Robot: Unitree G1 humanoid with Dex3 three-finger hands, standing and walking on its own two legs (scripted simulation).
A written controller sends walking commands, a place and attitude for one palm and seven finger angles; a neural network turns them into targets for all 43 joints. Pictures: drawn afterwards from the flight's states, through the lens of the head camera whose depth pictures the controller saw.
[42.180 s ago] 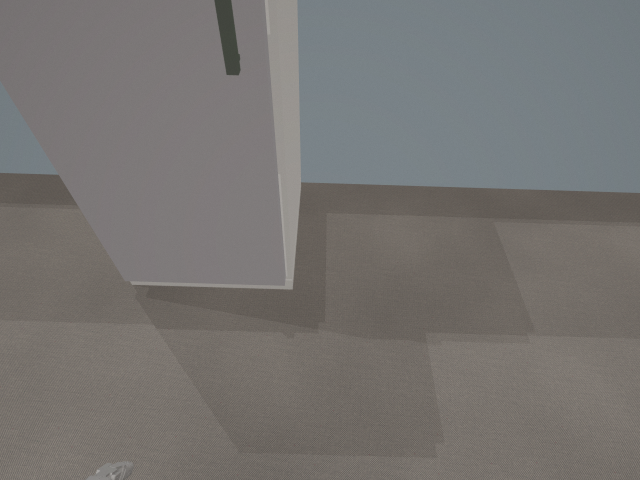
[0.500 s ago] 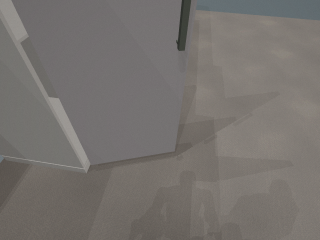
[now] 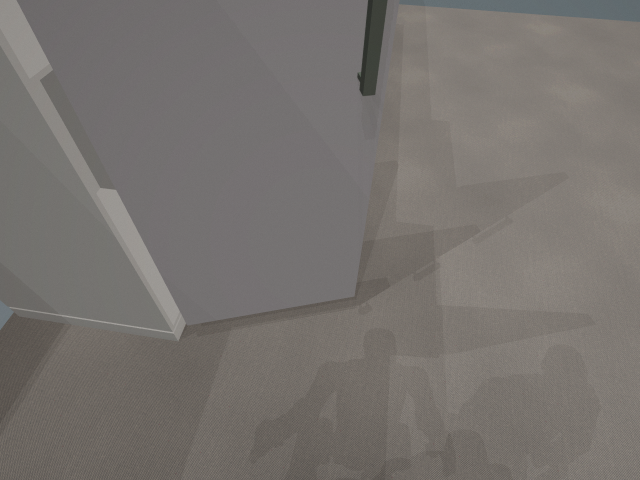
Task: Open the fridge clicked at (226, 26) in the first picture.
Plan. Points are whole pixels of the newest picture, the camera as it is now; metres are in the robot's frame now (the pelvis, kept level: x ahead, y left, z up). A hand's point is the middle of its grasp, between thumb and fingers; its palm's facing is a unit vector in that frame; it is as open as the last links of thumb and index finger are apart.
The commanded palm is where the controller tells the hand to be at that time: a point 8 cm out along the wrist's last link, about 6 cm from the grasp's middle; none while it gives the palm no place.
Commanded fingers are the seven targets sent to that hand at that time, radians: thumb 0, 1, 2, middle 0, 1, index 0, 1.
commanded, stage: look to check the result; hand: right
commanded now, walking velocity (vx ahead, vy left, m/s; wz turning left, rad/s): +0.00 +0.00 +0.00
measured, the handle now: (373, 0) +0.75 -0.03 +0.26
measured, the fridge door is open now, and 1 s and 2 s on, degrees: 69 69 69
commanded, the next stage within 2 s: stand and wait in 0.34 s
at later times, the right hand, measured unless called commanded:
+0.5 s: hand out of the picture +0.09 -0.22 -0.16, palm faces -0.01 +0.96 -0.29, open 7.4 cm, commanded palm none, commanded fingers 0.00 -0.90 -0.90 0.20 0.30 0.20 0.30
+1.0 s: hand out of the picture +0.09 -0.22 -0.16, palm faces -0.02 +0.96 -0.29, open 7.4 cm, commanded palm none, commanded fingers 0.00 -0.90 -0.90 0.20 0.30 0.20 0.30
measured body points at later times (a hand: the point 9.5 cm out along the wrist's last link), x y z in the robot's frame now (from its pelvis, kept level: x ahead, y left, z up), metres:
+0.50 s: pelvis +0.02 +0.01 +0.00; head +0.03 +0.01 +0.45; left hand +0.09 +0.28 -0.14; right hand +0.09 -0.27 -0.14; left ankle +0.00 +0.11 -0.75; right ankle +0.01 -0.09 -0.75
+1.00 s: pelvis +0.03 +0.01 +0.00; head +0.04 +0.01 +0.45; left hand +0.08 +0.29 -0.14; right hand +0.09 -0.27 -0.14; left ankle +0.00 +0.11 -0.75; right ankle +0.01 -0.09 -0.75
